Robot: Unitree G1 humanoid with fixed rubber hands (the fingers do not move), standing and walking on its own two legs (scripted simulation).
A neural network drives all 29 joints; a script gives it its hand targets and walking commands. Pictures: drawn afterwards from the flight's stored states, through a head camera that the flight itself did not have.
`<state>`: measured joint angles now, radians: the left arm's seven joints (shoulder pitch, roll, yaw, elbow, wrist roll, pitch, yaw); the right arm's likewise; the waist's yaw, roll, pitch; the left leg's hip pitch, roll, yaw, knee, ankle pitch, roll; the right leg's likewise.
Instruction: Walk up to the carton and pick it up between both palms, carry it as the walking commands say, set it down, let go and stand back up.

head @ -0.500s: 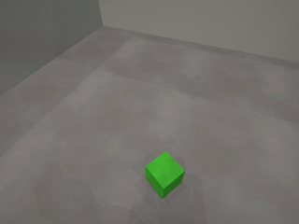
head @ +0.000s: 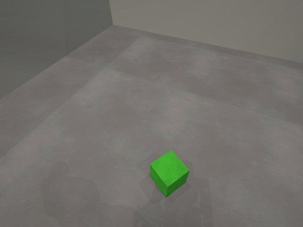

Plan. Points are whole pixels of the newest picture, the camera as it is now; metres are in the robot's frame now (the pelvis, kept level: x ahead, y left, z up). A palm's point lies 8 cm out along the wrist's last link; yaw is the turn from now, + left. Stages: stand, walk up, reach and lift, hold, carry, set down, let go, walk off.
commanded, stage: walk up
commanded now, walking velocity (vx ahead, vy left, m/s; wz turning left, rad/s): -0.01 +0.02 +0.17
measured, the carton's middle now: (168, 173) +0.57 -0.08 -0.68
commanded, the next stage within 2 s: none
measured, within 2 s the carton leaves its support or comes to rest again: neither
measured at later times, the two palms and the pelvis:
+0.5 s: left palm out of the picture +0.04 +0.20 -0.14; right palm out of the picture +0.01 -0.24 -0.15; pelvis +0.01 -0.02 +0.00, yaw +2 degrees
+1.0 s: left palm out of the picture +0.13 +0.15 -0.13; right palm out of the picture -0.01 -0.35 -0.14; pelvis +0.06 -0.11 -0.01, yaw +6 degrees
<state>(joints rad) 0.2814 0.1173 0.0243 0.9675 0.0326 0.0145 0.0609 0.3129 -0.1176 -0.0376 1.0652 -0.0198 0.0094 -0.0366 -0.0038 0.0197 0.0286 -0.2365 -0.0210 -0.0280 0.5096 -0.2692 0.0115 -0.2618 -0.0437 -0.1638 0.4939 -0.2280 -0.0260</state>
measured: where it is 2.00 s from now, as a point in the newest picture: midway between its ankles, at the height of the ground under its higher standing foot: outside the picture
